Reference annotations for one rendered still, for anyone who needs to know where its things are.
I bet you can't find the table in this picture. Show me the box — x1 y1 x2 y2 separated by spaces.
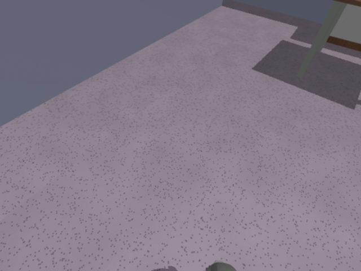
296 0 361 78

